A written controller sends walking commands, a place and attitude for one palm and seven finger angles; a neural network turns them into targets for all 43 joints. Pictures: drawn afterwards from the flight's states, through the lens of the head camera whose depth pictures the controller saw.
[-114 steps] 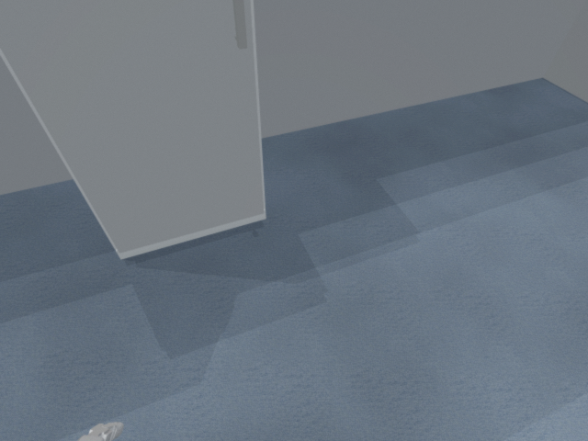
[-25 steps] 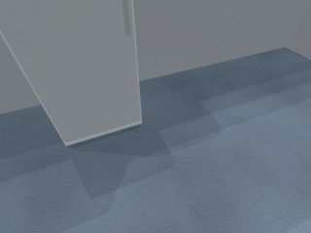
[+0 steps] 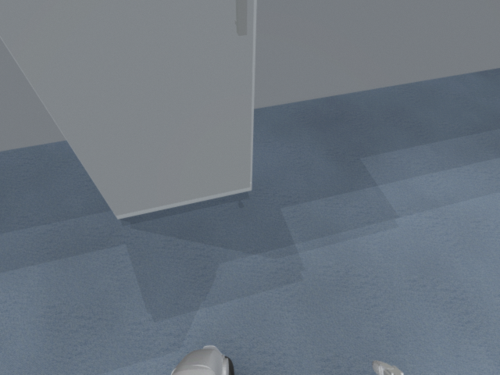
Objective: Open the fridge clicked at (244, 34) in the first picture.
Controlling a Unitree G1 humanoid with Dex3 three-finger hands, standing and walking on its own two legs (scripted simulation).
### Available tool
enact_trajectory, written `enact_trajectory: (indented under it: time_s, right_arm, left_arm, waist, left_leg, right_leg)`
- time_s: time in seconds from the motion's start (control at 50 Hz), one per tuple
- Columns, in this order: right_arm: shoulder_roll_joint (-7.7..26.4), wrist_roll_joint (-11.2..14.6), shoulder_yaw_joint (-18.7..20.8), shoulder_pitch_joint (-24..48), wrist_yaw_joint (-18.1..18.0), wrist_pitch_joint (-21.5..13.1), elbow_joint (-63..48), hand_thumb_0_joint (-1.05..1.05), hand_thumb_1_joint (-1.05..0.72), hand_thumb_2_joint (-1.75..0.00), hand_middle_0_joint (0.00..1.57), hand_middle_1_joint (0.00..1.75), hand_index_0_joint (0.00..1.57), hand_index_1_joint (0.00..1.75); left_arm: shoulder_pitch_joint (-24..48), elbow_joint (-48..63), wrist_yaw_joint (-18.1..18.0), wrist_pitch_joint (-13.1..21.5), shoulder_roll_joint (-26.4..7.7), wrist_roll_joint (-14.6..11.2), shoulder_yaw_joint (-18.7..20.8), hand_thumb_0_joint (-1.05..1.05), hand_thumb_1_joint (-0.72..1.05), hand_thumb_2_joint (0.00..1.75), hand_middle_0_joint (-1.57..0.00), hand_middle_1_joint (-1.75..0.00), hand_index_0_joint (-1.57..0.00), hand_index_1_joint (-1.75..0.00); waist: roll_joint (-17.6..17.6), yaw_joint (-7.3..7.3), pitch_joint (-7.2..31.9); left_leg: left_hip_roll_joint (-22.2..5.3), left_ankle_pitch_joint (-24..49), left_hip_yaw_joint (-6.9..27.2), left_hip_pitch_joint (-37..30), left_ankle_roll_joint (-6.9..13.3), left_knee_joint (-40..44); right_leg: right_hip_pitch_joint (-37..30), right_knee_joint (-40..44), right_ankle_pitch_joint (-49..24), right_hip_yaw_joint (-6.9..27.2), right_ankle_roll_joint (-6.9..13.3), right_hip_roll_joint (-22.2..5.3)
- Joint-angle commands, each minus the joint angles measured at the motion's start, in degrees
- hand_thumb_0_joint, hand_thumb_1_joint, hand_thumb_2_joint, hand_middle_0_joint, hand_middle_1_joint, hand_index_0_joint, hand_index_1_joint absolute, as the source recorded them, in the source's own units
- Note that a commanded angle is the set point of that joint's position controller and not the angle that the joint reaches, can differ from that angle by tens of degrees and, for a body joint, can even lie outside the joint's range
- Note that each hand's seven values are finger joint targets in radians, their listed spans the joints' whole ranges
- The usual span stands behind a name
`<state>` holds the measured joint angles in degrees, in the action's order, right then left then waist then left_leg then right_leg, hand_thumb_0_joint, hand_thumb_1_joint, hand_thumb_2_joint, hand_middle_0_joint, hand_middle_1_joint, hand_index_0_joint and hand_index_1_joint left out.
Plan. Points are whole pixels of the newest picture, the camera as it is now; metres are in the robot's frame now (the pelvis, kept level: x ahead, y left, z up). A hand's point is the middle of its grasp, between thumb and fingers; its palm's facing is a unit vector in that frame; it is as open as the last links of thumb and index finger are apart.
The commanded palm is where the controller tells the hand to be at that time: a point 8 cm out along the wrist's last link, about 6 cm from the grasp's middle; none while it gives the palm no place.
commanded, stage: turn to face it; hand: right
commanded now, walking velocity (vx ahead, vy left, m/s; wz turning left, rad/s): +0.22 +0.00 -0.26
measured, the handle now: out of the picture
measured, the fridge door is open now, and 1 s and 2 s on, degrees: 0 0 0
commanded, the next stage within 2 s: take the last steps up to it in 0.70 s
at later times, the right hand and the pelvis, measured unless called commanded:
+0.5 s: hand out of the picture +0.17 -0.22 -0.15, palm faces -0.07 +0.98 -0.16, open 7.3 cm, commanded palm none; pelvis +0.11 -0.04 +0.03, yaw +10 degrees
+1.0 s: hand (350, 319) +0.25 -0.17 -0.14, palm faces -0.27 +0.94 -0.18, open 7.4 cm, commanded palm none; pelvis +0.13 -0.02 +0.02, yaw +18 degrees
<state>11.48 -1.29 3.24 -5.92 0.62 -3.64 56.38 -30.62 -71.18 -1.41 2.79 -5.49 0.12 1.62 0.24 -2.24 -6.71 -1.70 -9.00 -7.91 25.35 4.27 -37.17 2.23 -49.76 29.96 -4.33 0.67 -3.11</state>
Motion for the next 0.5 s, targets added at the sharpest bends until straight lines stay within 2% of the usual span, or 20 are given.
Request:
enact_trajectory:
  time_s: [0.0, 0.02, 0.04, 0.06, 0.08, 0.1, 0.12, 0.18, 0.22, 0.24, 0.26, 0.28, 0.3, 0.32, 0.34, 0.36, 0.38, 0.4, 0.42, 0.48]
  right_arm:
    - [8.7, 0.6, 2.3, -13.8, -1.7, 0.6, 2.1, 0.00, -0.90, -0.90, 0.20, 0.30, 0.20, 0.30]
    - [5.8, 0.3, 1.3, -10.2, -2.0, 0.4, 1.2, 0.00, -0.90, -0.90, 0.20, 0.30, 0.20, 0.30]
    - [4.2, 0.1, 0.5, -8.6, -2.2, 0.2, 0.9, 0.00, -0.90, -0.90, 0.20, 0.30, 0.20, 0.30]
    - [3.5, -0.1, 0.2, -7.6, -2.2, 0.3, 0.8, 0.00, -0.90, -0.90, 0.20, 0.30, 0.20, 0.30]
    - [3.7, -0.2, 0.1, -6.5, -2.2, 0.5, 0.5, 0.00, -0.90, -0.90, 0.20, 0.30, 0.20, 0.30]
    - [4.1, -0.3, 0.0, -6.4, -2.2, 0.5, 0.7, 0.00, -0.90, -0.90, 0.20, 0.30, 0.20, 0.30]
    - [4.6, -0.3, 0.5, -6.7, -2.1, 0.8, 0.2, 0.00, -0.90, -0.90, 0.20, 0.30, 0.20, 0.30]
    - [6.4, -0.2, 1.4, -7.3, -1.5, 1.8, -0.6, 0.00, -0.90, -0.90, 0.20, 0.30, 0.20, 0.30]
    - [6.8, 0.0, 1.8, -7.1, -1.3, 2.5, -1.1, 0.00, -0.90, -0.90, 0.20, 0.30, 0.20, 0.30]
    - [6.4, 0.3, 1.9, -7.0, -1.2, 2.9, -1.5, 0.00, -0.90, -0.90, 0.20, 0.30, 0.20, 0.30]
    - [4.3, 0.4, 1.5, -7.6, -1.1, 3.5, -2.2, 0.00, -0.90, -0.90, 0.20, 0.30, 0.20, 0.30]
    - [1.5, 0.6, 1.3, -8.4, -0.7, 3.9, -3.2, 0.00, -0.90, -0.90, 0.20, 0.30, 0.20, 0.30]
    - [2.4, 0.4, 1.4, -7.3, -0.7, 4.2, -4.0, 0.00, -0.90, -0.90, 0.20, 0.30, 0.20, 0.30]
    - [4.1, -0.2, 1.9, -6.7, -0.6, 4.6, -3.6, 0.00, -0.90, -0.90, 0.20, 0.30, 0.20, 0.30]
    - [3.6, -0.3, 2.4, -8.0, -0.2, 4.5, -2.9, 0.00, -0.90, -0.90, 0.20, 0.30, 0.20, 0.30]
    - [2.9, -0.3, 2.4, -9.6, 0.0, 4.6, -2.2, 0.00, -0.90, -0.90, 0.20, 0.30, 0.20, 0.30]
    - [2.5, -0.3, 2.3, -10.1, 0.1, 4.8, -1.9, 0.00, -0.90, -0.90, 0.20, 0.30, 0.20, 0.30]
    - [2.0, -0.1, 2.2, -11.0, 0.1, 5.0, -1.6, 0.00, -0.90, -0.90, 0.20, 0.30, 0.20, 0.30]
    - [1.8, 0.0, 2.1, -10.7, -0.1, 5.2, -1.9, 0.00, -0.90, -0.90, 0.20, 0.30, 0.20, 0.30]
    - [1.0, -0.1, 1.9, -9.1, -0.2, 5.7, -2.9, 0.00, -0.90, -0.90, 0.20, 0.30, 0.20, 0.30]
  left_arm:
    - [5.6, 8.7, 0.4, 0.6, -5.9, 0.5, 1.8, 0.00, 0.90, 0.90, -0.20, -0.30, -0.20, -0.30]
    - [5.9, 8.5, 0.6, -0.2, -5.0, 1.1, 1.5, 0.00, 0.90, 0.90, -0.20, -0.30, -0.20, -0.30]
    - [4.9, 8.2, 0.7, -0.9, -4.3, 1.4, 1.2, 0.00, 0.90, 0.90, -0.20, -0.30, -0.20, -0.30]
    - [3.7, 8.0, 0.6, -1.6, -3.5, 1.5, 1.1, 0.00, 0.90, 0.90, -0.20, -0.30, -0.20, -0.30]
    - [2.8, 8.1, 0.5, -2.1, -3.2, 1.4, 0.9, 0.00, 0.90, 0.90, -0.20, -0.30, -0.20, -0.30]
    - [2.3, 8.3, 0.6, -2.1, -2.3, 1.3, 0.7, 0.00, 0.90, 0.90, -0.20, -0.30, -0.20, -0.30]
    - [3.3, 9.0, 0.6, -2.1, -2.3, 1.2, 0.6, 0.00, 0.90, 0.90, -0.20, -0.30, -0.20, -0.30]
    - [8.0, 11.8, 0.4, -1.7, -4.3, 1.1, 0.7, 0.00, 0.90, 0.90, -0.20, -0.30, -0.20, -0.30]
    - [8.4, 12.4, 0.1, -1.2, -5.4, 0.9, 1.0, 0.00, 0.90, 0.90, -0.20, -0.30, -0.20, -0.30]
    - [7.8, 12.4, -0.1, -0.9, -6.5, 0.9, 1.1, 0.00, 0.90, 0.90, -0.20, -0.30, -0.20, -0.30]
    - [7.2, 12.6, -0.4, -0.6, -9.4, 0.9, 1.5, 0.00, 0.90, 0.90, -0.20, -0.30, -0.20, -0.30]
    - [6.9, 13.5, -0.6, -0.6, -14.4, 1.6, 2.5, 0.00, 0.90, 0.90, -0.20, -0.30, -0.20, -0.30]
    - [7.5, 14.2, -0.6, -0.8, -16.5, 1.8, 2.9, 0.00, 0.90, 0.90, -0.20, -0.30, -0.20, -0.30]
    - [10.6, 14.9, -1.0, -0.8, -14.9, 1.8, 2.5, 0.00, 0.90, 0.90, -0.20, -0.30, -0.20, -0.30]
    - [14.5, 16.5, -1.0, -0.7, -14.0, 1.7, 2.2, 0.00, 0.90, 0.90, -0.20, -0.30, -0.20, -0.30]
    - [17.3, 17.4, -1.0, -0.6, -13.3, 1.6, 2.1, 0.00, 0.90, 0.90, -0.20, -0.30, -0.20, -0.30]
    - [17.8, 17.7, -1.0, -0.5, -12.6, 1.6, 2.0, 0.00, 0.90, 0.90, -0.20, -0.30, -0.20, -0.30]
    - [18.5, 17.7, -1.0, -0.3, -12.2, 1.4, 2.0, 0.00, 0.90, 0.90, -0.20, -0.30, -0.20, -0.30]
    - [17.5, 17.3, -0.9, -0.4, -12.0, 1.4, 2.0, 0.00, 0.90, 0.90, -0.20, -0.30, -0.20, -0.30]
    - [15.9, 16.7, -0.8, -0.9, -12.5, 1.5, 3.0, 0.00, 0.90, 0.90, -0.20, -0.30, -0.20, -0.30]
  waist:
    - [-4.6, 5.65, 5.6]
    - [-2.5, 3.43, 2.9]
    - [-2.3, 1.63, 2.8]
    - [-3.8, 0.09, 2.5]
    - [-4.8, -1.09, 2.9]
    - [-5.2, -1.50, 4.0]
    - [-6.4, -1.17, 4.6]
    - [-7.2, 0.22, 5.4]
    - [-7.0, -0.44, 6.3]
    - [-5.5, -0.93, 6.5]
    - [1.2, -1.31, 6.2]
    - [15.3, -1.35, 5.0]
    - [21.4, -1.85, 4.7]
    - [15.1, -1.04, 3.6]
    - [9.2, 1.17, 3.0]
    - [6.9, 2.33, 4.2]
    - [6.3, 2.45, 5.1]
    - [7.0, 3.05, 6.1]
    - [7.5, 2.47, 7.2]
    - [7.5, 1.25, 8.6]
  left_leg:
    - [-22.2, -14.8, 29.4, -17.9, 9.4, 24.0]
    - [-20.2, -13.2, 24.3, -10.2, 8.0, 24.9]
    - [-17.7, -7.7, 19.2, -5.4, 6.8, 25.3]
    - [-16.0, -2.6, 15.6, -1.6, 6.3, 25.2]
    - [-14.5, 0.2, 12.9, 1.0, 6.1, 24.7]
    - [-12.7, 3.5, 11.6, 0.8, 6.1, 24.0]
    - [-11.8, 3.9, 11.4, 1.2, 6.3, 23.1]
    - [-10.7, 1.3, 14.3, -0.8, 6.1, 21.0]
    - [-9.1, 1.5, 14.4, -1.4, 4.5, 17.2]
    - [-7.6, -1.8, 13.7, 0.5, 2.8, 14.9]
    - [-4.3, -7.9, 12.3, 3.6, 0.4, 9.5]
    - [2.2, -18.1, 6.5, 8.8, -3.2, -1.3]
    - [2.7, -26.5, 4.5, 8.8, -4.6, -15.0]
    - [0.3, -24.5, 8.0, 8.0, -4.7, -22.6]
    - [-0.6, -20.6, 7.8, 8.4, -5.0, -26.6]
    - [-1.3, -17.4, 7.3, 8.1, -5.5, -28.1]
    - [-1.6, -15.1, 6.8, 6.7, -6.1, -28.3]
    - [-1.9, -13.8, 6.2, 6.3, -6.5, -27.6]
    - [-2.0, -14.2, 5.9, 4.9, -6.8, -26.0]
    - [-1.9, -15.5, 4.0, 3.1, -7.2, -17.5]
  right_leg:
    - [30.6, -30.4, -6.3, 5.9, 1.8, -4.2]
    - [28.3, -26.9, -7.9, 5.6, 1.1, -5.5]
    - [24.8, -22.3, -8.6, 4.6, 0.3, -5.8]
    - [22.0, -17.3, -8.1, 3.1, -0.7, -6.0]
    - [19.0, -11.8, -7.3, 1.7, -1.5, -5.7]
    - [17.1, -7.0, -8.2, 0.4, -1.9, -4.9]
    - [16.1, -3.4, -10.0, -0.2, -2.3, -4.7]
    - [14.1, 5.0, -12.0, -1.9, -3.2, -2.5]
    - [9.4, 13.0, -15.7, -3.0, -3.9, -1.2]
    - [4.9, 17.9, -18.1, -3.2, -4.1, -1.3]
    - [1.3, 24.1, -17.8, 1.7, -3.0, -5.5]
    - [1.3, 31.6, -17.4, 15.8, 2.0, -17.1]
    - [5.0, 37.0, -16.9, 23.5, 6.9, -24.6]
    - [8.4, 37.4, -17.9, 22.2, 8.2, -24.2]
    - [9.3, 36.3, -20.1, 16.8, 7.9, -21.8]
    - [8.3, 34.9, -25.0, 10.9, 7.0, -19.5]
    - [8.1, 34.0, -30.2, 6.5, 6.2, -17.6]
    - [6.7, 32.9, -36.2, 3.0, 6.0, -16.6]
    - [6.1, 32.2, -39.3, 1.4, 6.1, -16.3]
    - [2.6, 30.7, -41.6, -0.7, 7.0, -16.8]
